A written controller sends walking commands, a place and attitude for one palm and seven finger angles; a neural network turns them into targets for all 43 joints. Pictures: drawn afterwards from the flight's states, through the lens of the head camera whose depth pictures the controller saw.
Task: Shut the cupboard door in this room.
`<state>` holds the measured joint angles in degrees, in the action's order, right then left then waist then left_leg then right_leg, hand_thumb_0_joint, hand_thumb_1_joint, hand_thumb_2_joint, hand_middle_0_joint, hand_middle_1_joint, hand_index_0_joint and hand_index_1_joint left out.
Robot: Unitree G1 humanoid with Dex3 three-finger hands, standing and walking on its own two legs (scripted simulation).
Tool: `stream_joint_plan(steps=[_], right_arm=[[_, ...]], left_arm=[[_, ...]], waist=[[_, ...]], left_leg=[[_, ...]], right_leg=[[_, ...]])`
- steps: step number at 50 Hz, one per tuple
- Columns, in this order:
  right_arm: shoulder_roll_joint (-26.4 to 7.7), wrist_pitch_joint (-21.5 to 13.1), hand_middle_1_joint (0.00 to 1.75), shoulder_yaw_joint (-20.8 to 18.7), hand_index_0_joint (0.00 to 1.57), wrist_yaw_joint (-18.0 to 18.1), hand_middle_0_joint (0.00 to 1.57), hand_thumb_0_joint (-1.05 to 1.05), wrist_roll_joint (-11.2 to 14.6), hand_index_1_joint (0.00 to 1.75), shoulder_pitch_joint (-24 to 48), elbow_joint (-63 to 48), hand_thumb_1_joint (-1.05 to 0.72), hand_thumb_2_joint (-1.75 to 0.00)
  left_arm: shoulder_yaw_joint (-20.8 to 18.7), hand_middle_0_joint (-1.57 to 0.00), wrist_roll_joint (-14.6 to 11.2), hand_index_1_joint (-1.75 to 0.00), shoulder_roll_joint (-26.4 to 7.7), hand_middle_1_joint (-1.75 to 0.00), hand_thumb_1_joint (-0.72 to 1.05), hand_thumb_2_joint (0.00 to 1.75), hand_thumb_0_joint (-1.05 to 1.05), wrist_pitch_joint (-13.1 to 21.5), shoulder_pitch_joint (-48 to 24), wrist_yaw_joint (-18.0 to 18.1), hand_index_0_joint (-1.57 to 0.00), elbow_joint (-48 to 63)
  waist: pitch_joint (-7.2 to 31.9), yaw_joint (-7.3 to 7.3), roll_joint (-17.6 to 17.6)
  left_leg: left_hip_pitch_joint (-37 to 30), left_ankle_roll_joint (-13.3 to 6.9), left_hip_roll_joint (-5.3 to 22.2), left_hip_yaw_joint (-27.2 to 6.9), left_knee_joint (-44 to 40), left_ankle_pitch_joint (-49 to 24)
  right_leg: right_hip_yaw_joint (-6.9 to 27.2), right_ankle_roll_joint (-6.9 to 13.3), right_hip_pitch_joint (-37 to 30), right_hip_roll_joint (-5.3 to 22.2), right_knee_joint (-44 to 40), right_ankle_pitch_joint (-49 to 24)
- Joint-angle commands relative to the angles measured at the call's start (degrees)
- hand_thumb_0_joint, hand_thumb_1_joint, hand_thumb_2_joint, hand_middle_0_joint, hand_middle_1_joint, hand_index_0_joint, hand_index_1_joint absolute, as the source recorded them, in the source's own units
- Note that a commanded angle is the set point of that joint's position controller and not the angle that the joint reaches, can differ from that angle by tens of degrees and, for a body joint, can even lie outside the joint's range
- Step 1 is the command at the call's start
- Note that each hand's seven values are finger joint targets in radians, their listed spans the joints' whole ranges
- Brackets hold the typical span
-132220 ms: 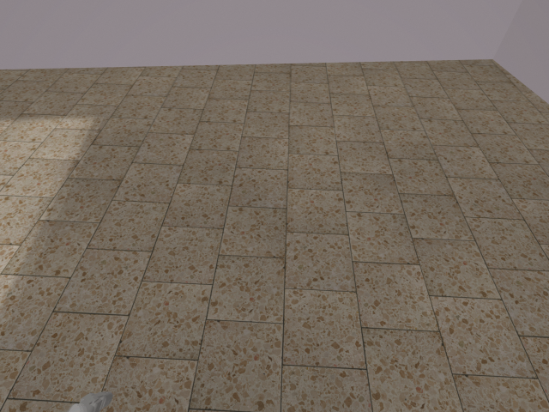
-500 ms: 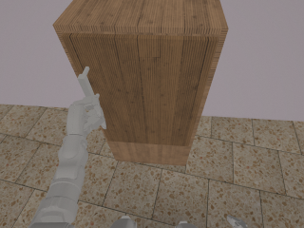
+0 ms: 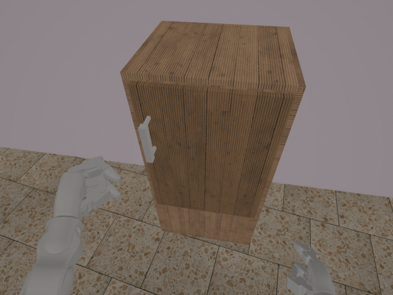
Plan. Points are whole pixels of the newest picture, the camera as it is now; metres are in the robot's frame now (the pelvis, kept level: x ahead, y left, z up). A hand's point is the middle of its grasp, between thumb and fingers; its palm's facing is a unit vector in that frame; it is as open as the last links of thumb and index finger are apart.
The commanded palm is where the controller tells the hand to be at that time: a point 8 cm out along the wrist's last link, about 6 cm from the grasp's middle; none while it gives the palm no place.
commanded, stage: draw the hand back to the body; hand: left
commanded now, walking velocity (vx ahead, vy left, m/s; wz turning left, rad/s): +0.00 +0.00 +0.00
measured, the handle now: (149, 139) +0.54 +0.18 -0.02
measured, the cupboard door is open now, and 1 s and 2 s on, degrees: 0 0 0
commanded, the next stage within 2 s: step back with the hand held close in 0.84 s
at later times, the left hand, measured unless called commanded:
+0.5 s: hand (23, 195) +0.22 +0.28 +0.18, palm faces +0.46 -0.79 -0.41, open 6.4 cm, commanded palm +0.17 +0.31 +0.19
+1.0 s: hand (36, 199) +0.21 +0.25 +0.18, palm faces +0.45 -0.79 -0.40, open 7.4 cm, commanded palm +0.16 +0.29 +0.19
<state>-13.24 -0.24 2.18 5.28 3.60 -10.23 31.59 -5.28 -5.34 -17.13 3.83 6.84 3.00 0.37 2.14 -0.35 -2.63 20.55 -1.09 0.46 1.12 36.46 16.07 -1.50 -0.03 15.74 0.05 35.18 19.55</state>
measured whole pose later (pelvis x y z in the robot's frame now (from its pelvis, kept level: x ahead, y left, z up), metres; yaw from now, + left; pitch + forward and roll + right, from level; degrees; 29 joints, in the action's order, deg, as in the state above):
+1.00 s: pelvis +0.02 -0.01 +0.02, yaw +0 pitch -5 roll +0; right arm -13.3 -4.7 1.6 4.2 2.0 -10.8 35.2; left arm -20.3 -5.3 -20.5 1.6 25.2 5.4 20.5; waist -0.5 -2.6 -4.8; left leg 7.7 0.0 1.0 0.6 24.4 12.1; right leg -2.0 0.8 2.3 -0.8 22.0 15.1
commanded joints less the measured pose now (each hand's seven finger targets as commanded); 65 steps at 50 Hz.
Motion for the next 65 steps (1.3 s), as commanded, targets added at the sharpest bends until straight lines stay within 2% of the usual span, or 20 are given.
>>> stream_joint_plan(steps=[1, 7, 15, 23, 27, 29, 32, 34, 35, 38, 40, 44, 47, 48, 49, 50, 52, 59, 63, 65], right_arm=[[-5.58, -3.26, 0.30, -1.22, 0.20, 0.50, 0.20, 0.00, -0.61, 0.30, 6.19, -8.01, -0.90, -0.90], [-5.65, -4.37, 0.30, -0.84, 0.20, -0.12, 0.20, 0.00, -1.36, 0.30, 7.12, -7.32, -0.90, -0.90], [-5.60, -6.08, 0.30, -1.01, 0.20, -0.98, 0.20, 0.00, -2.00, 0.30, 7.51, -6.53, -0.90, -0.90], [-5.45, -7.00, 0.30, -1.91, 0.20, -1.14, 0.20, 0.00, -1.71, 0.30, 7.79, -6.34, -0.90, -0.90], [-6.04, -6.97, 0.30, -2.13, 0.20, -1.29, 0.20, 0.00, -1.75, 0.30, 6.79, -5.53, -0.90, -0.90], [-6.60, -7.06, 0.30, -2.61, 0.20, -0.99, 0.20, 0.00, -1.81, 0.30, 6.92, -5.51, -0.90, -0.90], [-6.32, -7.44, 0.30, -2.63, 0.20, -0.63, 0.20, 0.00, -2.00, 0.30, 7.06, -5.80, -0.90, -0.90], [-6.28, -8.04, 0.30, -2.73, 0.20, -0.42, 0.20, 0.00, -2.16, 0.30, 7.47, -5.70, -0.90, -0.90], [-5.70, -8.31, 0.30, -2.44, 0.20, -0.42, 0.20, 0.00, -2.09, 0.30, 7.56, -5.93, -0.90, -0.90], [-5.18, -8.78, 0.30, -2.11, 0.20, -0.41, 0.20, 0.00, -2.13, 0.30, 7.71, -5.47, -0.90, -0.90], [-5.11, -8.99, 0.30, -2.09, 0.20, -0.36, 0.20, 0.00, -2.13, 0.30, 7.64, -5.33, -0.90, -0.90], [-5.43, -8.44, 0.30, -2.64, 0.20, -0.40, 0.20, 0.00, -1.96, 0.30, 7.73, -5.04, -0.90, -0.90], [-5.43, -7.88, 0.30, -2.62, 0.20, -0.52, 0.20, 0.00, -1.84, 0.30, 7.48, -5.40, -0.90, -0.90], [-5.49, -7.91, 0.30, -2.84, 0.20, -0.55, 0.20, 0.00, -1.84, 0.30, 7.35, -5.39, -0.90, -0.90], [-6.37, -6.74, 0.30, -2.38, 0.20, -0.81, 0.20, 0.00, -1.49, 0.30, 6.83, -7.19, -0.90, -0.90], [-5.56, -6.20, 0.30, -3.11, 0.20, -0.70, 0.20, 0.00, -2.03, 0.30, 7.39, -6.02, -0.90, -0.90], [-5.94, -5.03, 0.30, -3.52, 0.20, -0.83, 0.20, 0.00, -2.28, 0.30, 7.53, -6.09, -0.90, -0.90], [-6.78, -2.49, 0.30, -4.65, 0.20, 0.36, 0.20, 0.00, -2.61, 0.30, 6.72, -6.95, -0.90, -0.90], [-6.91, -1.00, 0.30, -5.10, 0.20, 0.73, 0.20, 0.00, -2.26, 0.30, 5.82, -7.72, -0.90, -0.90], [-7.03, -0.78, 0.30, -5.12, 0.20, 0.79, 0.20, 0.00, -2.21, 0.30, 5.84, -7.97, -0.90, -0.90]], left_arm=[[-6.05, -0.81, 0.28, -0.96, -8.82, -0.96, 0.90, 0.90, 0.00, 1.73, -7.89, 1.90, -0.81, 17.47], [-8.77, -0.64, 0.70, -0.78, -9.58, -0.78, 0.90, 0.90, 0.00, 0.17, -2.94, 2.50, -0.64, 23.67], [-15.50, -0.42, 0.85, -0.54, -12.96, -0.54, 0.90, 0.90, 0.00, -0.52, 6.19, 3.34, -0.42, 31.80], [-22.83, -0.20, 0.43, -0.30, -16.37, -0.30, 0.90, 0.90, 0.00, -0.01, 14.04, 3.76, -0.20, 35.92], [-18.35, -0.20, 0.59, -0.30, -11.55, -0.30, 0.90, 0.90, 0.00, -0.92, 13.45, 3.19, -0.20, 30.83], [-18.46, -0.20, 0.67, -0.30, -12.22, -0.30, 0.90, 0.90, 0.00, -0.97, 12.58, 3.22, -0.20, 29.89], [-19.73, -0.20, 0.85, -0.30, -14.08, -0.30, 0.90, 0.90, 0.00, -0.15, 11.37, 3.67, -0.20, 32.54], [-21.72, -0.20, 1.06, -0.30, -16.77, -0.30, 0.90, 0.90, 0.00, 0.28, 11.15, 3.98, -0.20, 35.44], [-20.99, -0.20, 0.97, -0.30, -15.92, -0.30, 0.90, 0.90, 0.00, 0.65, 10.89, 3.99, -0.20, 36.84], [-21.66, -0.20, 1.08, -0.30, -16.23, -0.30, 0.90, 0.90, 0.00, 0.81, 12.68, 4.32, -0.20, 36.82], [-21.80, -0.20, 0.89, -0.30, -15.87, -0.30, 0.90, 0.90, 0.00, 0.83, 13.33, 4.22, -0.20, 35.74], [-21.65, -0.20, 0.20, -0.30, -14.43, -0.30, 0.90, 0.90, 0.00, 0.31, 15.14, 3.43, -0.20, 29.81], [-20.10, -0.20, 0.01, -0.30, -12.91, -0.30, 0.90, 0.90, 0.00, 0.71, 14.82, 2.96, -0.20, 29.52], [-20.39, -0.20, 0.08, -0.30, -13.34, -0.30, 0.90, 0.90, 0.00, 0.92, 14.86, 2.94, -0.20, 30.09], [-28.78, -0.20, 0.60, -0.30, -22.88, -0.30, 0.90, 0.90, 0.00, 3.88, 5.37, 4.06, -0.20, 32.49], [-23.93, -0.20, 0.78, -0.30, -16.94, -0.30, 0.90, 0.90, 0.00, 4.65, 12.87, 3.35, -0.20, 31.00], [-21.30, -0.20, 0.75, -0.30, -14.94, -0.30, 0.90, 0.90, 0.00, 5.10, 17.14, 3.27, -0.20, 32.01], [-25.74, -0.20, 0.48, -0.30, -19.45, -0.30, 0.90, 0.90, 0.00, 6.81, 20.98, 4.95, -0.20, 38.07], [-25.52, -0.20, 0.16, -0.30, -18.56, -0.30, 0.90, 0.90, 0.00, 6.40, 22.01, 5.37, -0.20, 36.69], [-25.13, -0.20, 0.11, -0.30, -18.12, -0.30, 0.90, 0.90, 0.00, 6.32, 22.77, 5.40, -0.20, 36.10]], waist=[[5.49, -0.62, -1.03], [3.75, -1.23, -0.93], [4.72, -2.61, -3.60], [3.54, -3.59, -1.51], [-1.29, -2.27, -0.73], [-2.02, -2.28, 1.74], [1.92, -2.84, 1.58], [4.79, -3.51, -0.56], [5.62, -3.38, -2.01], [3.30, -3.59, -4.46], [1.50, -3.45, -4.06], [-3.73, -3.29, 1.10], [-2.51, -3.00, 1.16], [-1.08, -3.00, 1.61], [-6.68, -0.68, -0.74], [-0.55, -1.25, 3.67], [1.45, -0.79, 3.19], [7.38, -0.30, -0.02], [7.79, 0.01, 1.37], [7.42, 0.02, -0.03]], left_leg=[[-11.84, -0.83, 0.44, -3.27, -10.89, -4.07], [-14.92, -0.46, 0.85, -3.80, -14.28, -8.10], [-16.87, -0.15, 0.74, -3.40, -15.33, -14.61], [-16.36, -0.07, 0.67, -2.36, -15.17, -15.97], [-15.34, -0.39, 0.40, -1.95, -15.69, -13.74], [-15.56, -0.83, 0.11, -1.73, -15.80, -12.17], [-16.82, -1.27, -0.23, -1.47, -15.41, -13.00], [-17.91, -1.29, -0.54, -1.14, -14.84, -15.09], [-17.97, -1.24, -0.66, -0.99, -14.65, -15.05], [-17.21, -0.81, -0.74, -0.77, -14.46, -15.37], [-16.52, -0.74, -0.73, -0.58, -14.67, -15.07], [-15.34, -0.87, -0.38, -0.18, -15.25, -12.59], [-15.78, -1.15, -0.31, -0.07, -15.41, -11.78], [-16.42, -1.24, -0.32, 0.07, -15.30, -12.06], [-12.69, -1.54, 0.01, -1.25, -13.50, -7.17], [-11.98, -1.99, 0.41, -1.70, -10.19, -8.28], [-12.47, -1.86, 0.38, -1.20, -8.62, -9.95], [-12.21, -1.32, 2.13, -2.23, -9.25, -22.93], [-10.54, -1.28, 3.19, -3.37, -10.35, -26.70], [-9.13, -1.30, 3.86, -4.14, -11.51, -26.44]], right_leg=[[0.29, 1.06, -0.80, -0.34, -10.27, -7.79], [-0.24, 1.09, -4.63, -0.47, -12.68, -11.10], [-0.51, 1.15, -9.04, -0.30, -13.85, -15.46], [-0.63, 0.92, -9.69, -0.59, -14.40, -16.99], [-0.84, 0.51, -7.16, -0.59, -15.62, -15.02], [-0.66, 0.21, -6.11, -0.90, -17.02, -13.62], [-0.48, 0.24, -8.24, -0.40, -15.86, -14.61], [-0.15, 0.28, -9.68, -0.50, -15.89, -16.97], [-0.14, 0.36, -10.36, 0.00, -15.26, -17.17], [-0.16, 0.60, -9.43, -0.15, -15.62, -17.73], [-0.14, 0.57, -9.10, -0.15, -16.14, -17.64], [0.17, -0.04, -5.89, -0.76, -18.84, -14.74], [0.28, -0.15, -6.78, -0.42, -18.14, -13.41], [0.41, -0.28, -7.14, -0.34, -18.05, -13.85], [3.60, -0.89, -2.79, 2.76, -21.96, -14.31], [3.20, -0.47, -3.21, 4.92, -20.35, -14.55], [3.83, -0.33, -2.24, 6.22, -19.33, -16.34], [1.67, -0.53, -4.38, 4.83, -12.74, -25.41], [0.84, -0.86, -5.68, 3.15, -10.41, -25.40], [0.82, -0.91, -6.04, 2.61, -9.67, -23.78]])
